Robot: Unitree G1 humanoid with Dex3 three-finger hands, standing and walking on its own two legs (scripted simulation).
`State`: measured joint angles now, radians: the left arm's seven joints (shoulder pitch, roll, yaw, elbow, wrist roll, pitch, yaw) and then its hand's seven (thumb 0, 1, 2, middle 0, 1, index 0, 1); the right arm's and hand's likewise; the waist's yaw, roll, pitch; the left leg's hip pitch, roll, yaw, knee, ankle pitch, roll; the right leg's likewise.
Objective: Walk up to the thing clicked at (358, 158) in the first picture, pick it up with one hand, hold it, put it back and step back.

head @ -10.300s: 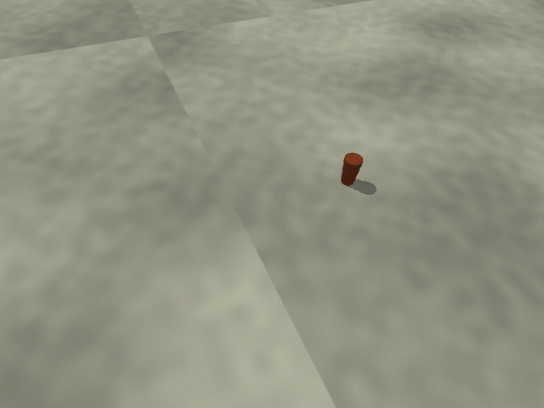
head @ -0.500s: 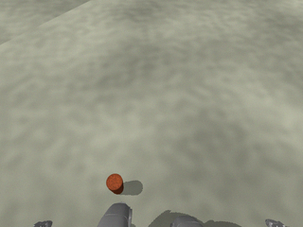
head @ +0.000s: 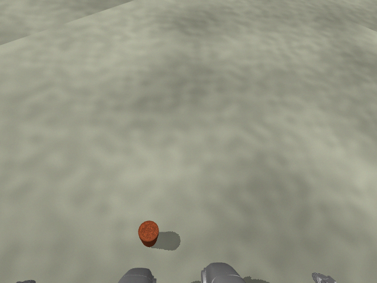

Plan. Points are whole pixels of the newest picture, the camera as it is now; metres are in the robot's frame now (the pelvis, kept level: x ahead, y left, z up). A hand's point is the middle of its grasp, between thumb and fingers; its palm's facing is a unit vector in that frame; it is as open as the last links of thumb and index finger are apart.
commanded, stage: walk up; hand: left
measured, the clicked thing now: (149, 235) +0.37 +0.13 -0.68
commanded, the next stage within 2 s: stand in 0.68 s
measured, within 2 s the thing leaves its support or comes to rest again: neither
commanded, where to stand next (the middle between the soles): +0.03 -0.06 m, yaw -1 degrees
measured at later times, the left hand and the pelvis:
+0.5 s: hand out of the picture +0.04 +0.21 -0.15, palm faces -0.04 -0.93 -0.38, open 7.4 cm; pelvis -0.02 -0.05 -0.01, yaw -2 degrees
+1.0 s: hand out of the picture +0.11 +0.23 -0.15, palm faces -0.03 -0.95 -0.32, open 7.4 cm; pelvis +0.00 -0.02 +0.01, yaw -2 degrees
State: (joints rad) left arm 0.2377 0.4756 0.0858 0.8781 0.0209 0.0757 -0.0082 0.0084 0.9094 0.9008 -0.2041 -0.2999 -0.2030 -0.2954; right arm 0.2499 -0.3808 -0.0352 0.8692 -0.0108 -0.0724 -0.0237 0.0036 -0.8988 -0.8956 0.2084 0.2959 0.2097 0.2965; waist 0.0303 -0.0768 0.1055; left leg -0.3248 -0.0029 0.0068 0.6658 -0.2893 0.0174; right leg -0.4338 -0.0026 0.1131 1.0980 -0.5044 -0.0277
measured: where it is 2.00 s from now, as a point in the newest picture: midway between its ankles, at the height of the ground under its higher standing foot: outside the picture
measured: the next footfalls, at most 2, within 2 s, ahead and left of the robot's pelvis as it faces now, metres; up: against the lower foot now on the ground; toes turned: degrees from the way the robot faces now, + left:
right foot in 0.34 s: +0.02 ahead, -0.20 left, +0.00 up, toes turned -2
left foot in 0.64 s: +0.04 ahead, +0.07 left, +0.00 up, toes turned +1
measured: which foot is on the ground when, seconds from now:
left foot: down 0.00-0.36, up 0.38-0.62, down 0.64-1.00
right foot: up 0.00-0.32, down 0.34-0.70, up 0.72-0.98, down 1.00-1.00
